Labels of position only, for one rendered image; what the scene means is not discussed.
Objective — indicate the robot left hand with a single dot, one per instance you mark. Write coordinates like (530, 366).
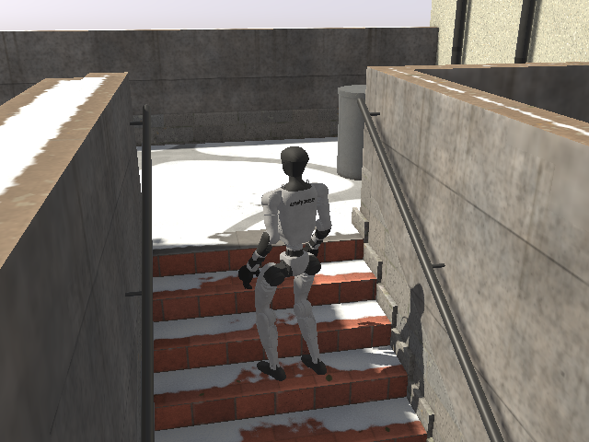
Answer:
(246, 276)

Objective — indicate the robot left upper arm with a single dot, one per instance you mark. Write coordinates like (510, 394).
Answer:
(270, 201)

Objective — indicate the robot right shin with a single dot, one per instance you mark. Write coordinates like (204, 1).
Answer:
(308, 328)

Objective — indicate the robot left forearm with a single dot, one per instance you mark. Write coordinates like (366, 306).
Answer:
(260, 253)

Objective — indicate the robot left thigh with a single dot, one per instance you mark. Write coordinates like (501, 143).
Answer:
(270, 276)

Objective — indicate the robot right hand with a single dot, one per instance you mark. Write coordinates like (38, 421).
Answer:
(308, 249)

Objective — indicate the robot right upper arm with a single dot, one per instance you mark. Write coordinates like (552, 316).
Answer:
(323, 223)

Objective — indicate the robot right forearm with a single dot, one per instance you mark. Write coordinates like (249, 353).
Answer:
(317, 238)

